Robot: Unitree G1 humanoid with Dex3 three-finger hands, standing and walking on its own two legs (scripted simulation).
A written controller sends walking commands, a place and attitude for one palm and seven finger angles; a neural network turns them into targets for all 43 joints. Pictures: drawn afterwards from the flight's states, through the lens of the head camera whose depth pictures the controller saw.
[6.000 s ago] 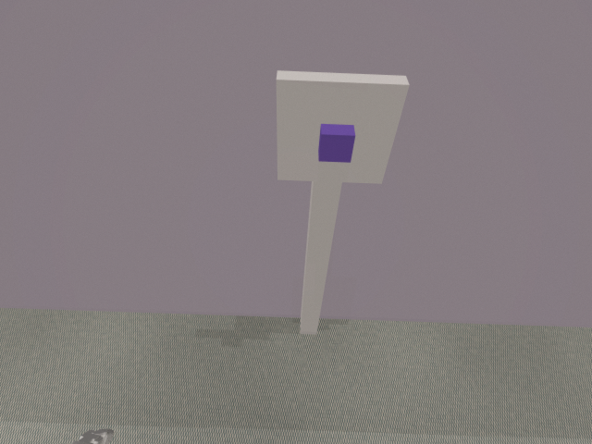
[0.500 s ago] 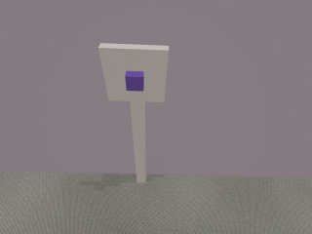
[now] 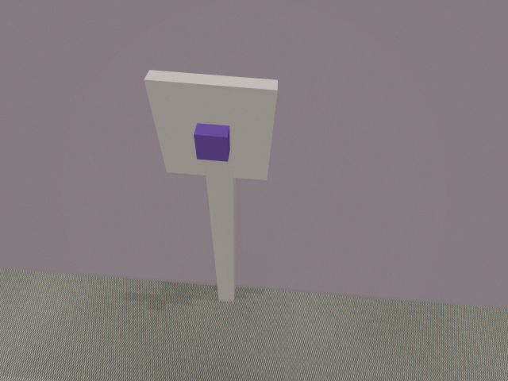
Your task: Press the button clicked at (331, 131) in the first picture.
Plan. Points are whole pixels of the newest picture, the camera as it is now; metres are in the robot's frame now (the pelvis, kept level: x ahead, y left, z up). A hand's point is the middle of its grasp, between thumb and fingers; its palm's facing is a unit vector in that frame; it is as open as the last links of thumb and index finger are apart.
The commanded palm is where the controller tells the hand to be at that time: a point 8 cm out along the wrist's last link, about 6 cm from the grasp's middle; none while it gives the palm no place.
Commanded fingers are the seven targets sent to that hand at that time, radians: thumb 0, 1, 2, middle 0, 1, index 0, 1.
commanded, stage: shuffle to correct the standing spot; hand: left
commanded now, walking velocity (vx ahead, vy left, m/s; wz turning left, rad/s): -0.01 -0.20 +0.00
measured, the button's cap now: (213, 141) +0.48 +0.11 +0.11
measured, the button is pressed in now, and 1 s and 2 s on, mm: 0 0 0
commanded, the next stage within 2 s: come to a stop and stand still in 0.18 s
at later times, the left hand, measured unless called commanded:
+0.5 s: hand out of the picture +0.08 +0.08 -0.16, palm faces -0.03 -0.97 -0.24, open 7.4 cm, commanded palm none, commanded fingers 0.00 0.90 0.90 -0.20 -0.30 -0.20 -0.30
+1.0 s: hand out of the picture +0.01 +0.13 -0.18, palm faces +0.01 -0.97 -0.24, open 7.4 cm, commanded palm none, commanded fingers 0.00 0.90 0.90 -0.20 -0.30 -0.20 -0.30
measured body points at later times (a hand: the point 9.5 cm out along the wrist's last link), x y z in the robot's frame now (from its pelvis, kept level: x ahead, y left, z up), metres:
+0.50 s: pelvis +0.02 -0.10 +0.00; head +0.05 -0.12 +0.45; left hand +0.08 +0.13 -0.14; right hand +0.02 -0.35 -0.17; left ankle +0.02 +0.04 -0.70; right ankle +0.03 -0.24 -0.73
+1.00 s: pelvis -0.01 -0.06 +0.00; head -0.02 -0.06 +0.45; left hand +0.01 +0.18 -0.16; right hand +0.07 -0.29 -0.14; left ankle +0.02 -0.01 -0.73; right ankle +0.00 -0.23 -0.72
